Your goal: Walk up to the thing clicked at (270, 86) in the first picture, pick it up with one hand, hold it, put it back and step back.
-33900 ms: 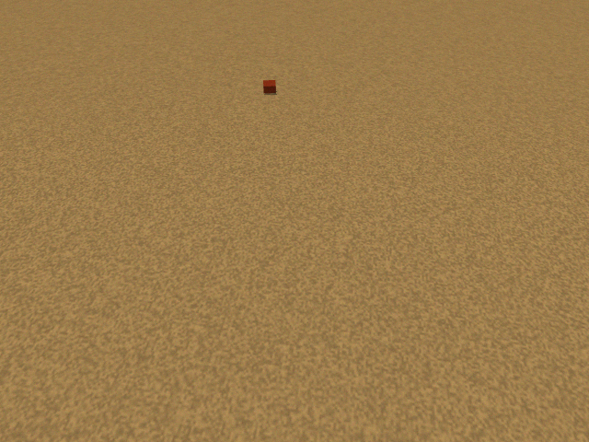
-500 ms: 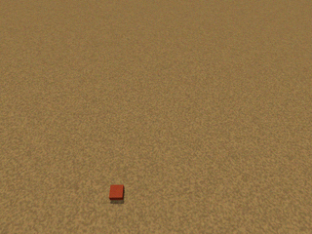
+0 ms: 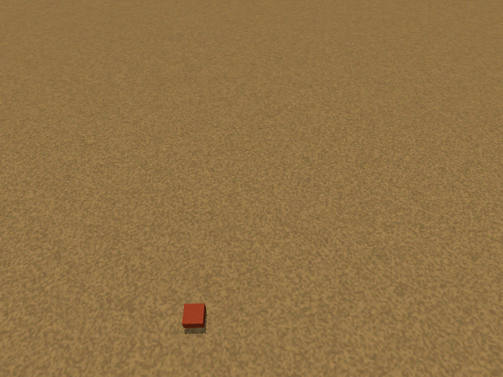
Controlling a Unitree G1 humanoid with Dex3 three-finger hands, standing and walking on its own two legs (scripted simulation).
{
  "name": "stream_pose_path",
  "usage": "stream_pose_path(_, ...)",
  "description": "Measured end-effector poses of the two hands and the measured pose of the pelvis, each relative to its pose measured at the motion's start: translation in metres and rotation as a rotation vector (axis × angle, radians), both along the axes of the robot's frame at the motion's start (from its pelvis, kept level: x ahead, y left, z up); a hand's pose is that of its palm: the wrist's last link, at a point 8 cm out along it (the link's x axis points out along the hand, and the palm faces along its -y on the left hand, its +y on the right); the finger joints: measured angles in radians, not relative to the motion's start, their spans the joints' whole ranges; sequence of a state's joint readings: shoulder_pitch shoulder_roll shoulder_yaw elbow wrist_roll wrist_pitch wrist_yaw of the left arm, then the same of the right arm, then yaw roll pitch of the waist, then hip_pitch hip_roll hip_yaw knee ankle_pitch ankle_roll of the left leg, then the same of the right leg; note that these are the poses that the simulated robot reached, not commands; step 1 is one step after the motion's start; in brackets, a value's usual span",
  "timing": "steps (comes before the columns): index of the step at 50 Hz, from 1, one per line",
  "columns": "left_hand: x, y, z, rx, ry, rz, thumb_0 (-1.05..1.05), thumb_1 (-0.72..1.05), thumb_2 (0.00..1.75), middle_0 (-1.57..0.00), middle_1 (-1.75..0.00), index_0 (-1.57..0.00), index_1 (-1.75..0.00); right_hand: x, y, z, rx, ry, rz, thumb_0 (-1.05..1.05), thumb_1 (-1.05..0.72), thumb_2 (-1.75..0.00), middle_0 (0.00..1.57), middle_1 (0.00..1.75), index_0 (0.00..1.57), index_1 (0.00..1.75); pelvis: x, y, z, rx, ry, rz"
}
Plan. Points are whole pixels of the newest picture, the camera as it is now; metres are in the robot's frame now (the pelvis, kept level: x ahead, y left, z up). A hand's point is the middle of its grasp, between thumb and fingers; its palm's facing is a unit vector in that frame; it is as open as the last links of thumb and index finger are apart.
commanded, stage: stand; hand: left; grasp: from above
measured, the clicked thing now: (194, 315) +0.46 +0.24 -0.75
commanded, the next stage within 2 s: step back in 1.62 s
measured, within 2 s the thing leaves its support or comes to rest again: neither
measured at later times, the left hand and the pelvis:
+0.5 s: hand out of the picture +0.08 +0.23 -0.16, palm faces +0.02 -0.94 -0.33, open 7.4 cm; pelvis +0.01 -0.01 +0.00, yaw -1 degrees
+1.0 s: hand out of the picture +0.09 +0.24 -0.16, palm faces +0.00 -0.94 -0.34, open 7.4 cm; pelvis +0.02 -0.01 +0.00, yaw -1 degrees
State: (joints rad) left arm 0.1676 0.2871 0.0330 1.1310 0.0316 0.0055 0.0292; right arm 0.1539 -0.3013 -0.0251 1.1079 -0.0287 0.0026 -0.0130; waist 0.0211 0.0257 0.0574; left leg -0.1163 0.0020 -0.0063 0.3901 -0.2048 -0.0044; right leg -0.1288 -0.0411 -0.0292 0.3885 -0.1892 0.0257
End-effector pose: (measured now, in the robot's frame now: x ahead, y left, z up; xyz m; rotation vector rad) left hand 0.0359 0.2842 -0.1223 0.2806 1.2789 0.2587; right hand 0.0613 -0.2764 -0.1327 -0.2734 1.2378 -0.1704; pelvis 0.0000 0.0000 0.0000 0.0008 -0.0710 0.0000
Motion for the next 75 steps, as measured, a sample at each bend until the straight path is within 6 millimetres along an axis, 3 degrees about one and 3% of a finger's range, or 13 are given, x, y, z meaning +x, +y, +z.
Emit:
stream_pose_path(13, 0.014, -0.007, 0.001, -0.007, 0.005, -0.008, 0.01, 0.9, 0.9, -0.2, -0.3, -0.2, -0.3, -0.001, -0.014, 0.003, -0.016, 0.029, -0.009, 0.01, -0.9, -0.89, 0.2, 0.3, 0.21, 0.3, 0.005, -0.007, 0.002, -0.002, 0.007, -0.005)
stream_pose_path(30, 0.039, -0.008, 0.004, -0.01, -0.027, -0.029, 0.0, 0.9, 0.9, -0.2, -0.3, -0.2, -0.3, 0.006, -0.018, 0.005, -0.02, 0.016, -0.012, 0.01, -0.9, -0.89, 0.2, 0.3, 0.21, 0.3, 0.01, -0.01, 0.003, -0.002, 0.011, -0.015)
stream_pose_path(75, 0.06, 0.001, 0.006, -0.008, -0.037, -0.064, 0.01, 0.9, 0.9, -0.2, -0.3, -0.2, -0.3, 0.018, -0.02, 0.011, -0.03, 0.011, -0.021, 0.01, -0.9, -0.89, 0.2, 0.3, 0.21, 0.3, 0.021, -0.005, 0.004, -0.003, 0.027, -0.026)
